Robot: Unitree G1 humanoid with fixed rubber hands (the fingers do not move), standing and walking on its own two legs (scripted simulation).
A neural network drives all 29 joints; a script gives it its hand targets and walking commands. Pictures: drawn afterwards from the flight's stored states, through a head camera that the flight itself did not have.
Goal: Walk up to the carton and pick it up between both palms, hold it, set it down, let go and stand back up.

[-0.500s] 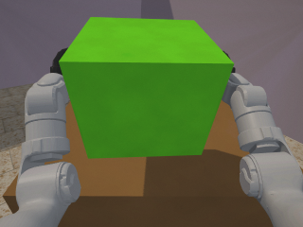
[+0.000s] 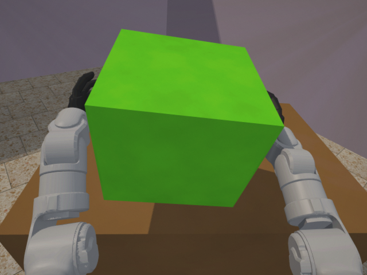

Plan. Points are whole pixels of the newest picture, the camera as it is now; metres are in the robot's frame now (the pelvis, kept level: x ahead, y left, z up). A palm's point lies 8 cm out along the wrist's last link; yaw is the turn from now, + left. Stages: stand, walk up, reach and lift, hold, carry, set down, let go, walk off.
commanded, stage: set down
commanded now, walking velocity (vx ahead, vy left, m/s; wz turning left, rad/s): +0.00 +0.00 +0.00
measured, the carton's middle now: (178, 119) +0.44 -0.01 +0.19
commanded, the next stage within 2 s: none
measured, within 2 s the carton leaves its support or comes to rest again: neither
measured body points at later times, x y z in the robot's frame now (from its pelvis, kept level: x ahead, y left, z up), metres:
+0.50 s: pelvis +0.00 +0.00 +0.00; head -0.05 +0.04 +0.45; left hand +0.42 +0.19 +0.22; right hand +0.38 -0.21 +0.21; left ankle +0.02 +0.11 -0.75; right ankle -0.02 -0.09 -0.75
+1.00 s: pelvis +0.00 +0.01 +0.00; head -0.03 +0.04 +0.45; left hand +0.44 +0.17 +0.19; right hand +0.38 -0.22 +0.18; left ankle +0.02 +0.11 -0.75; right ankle -0.02 -0.09 -0.75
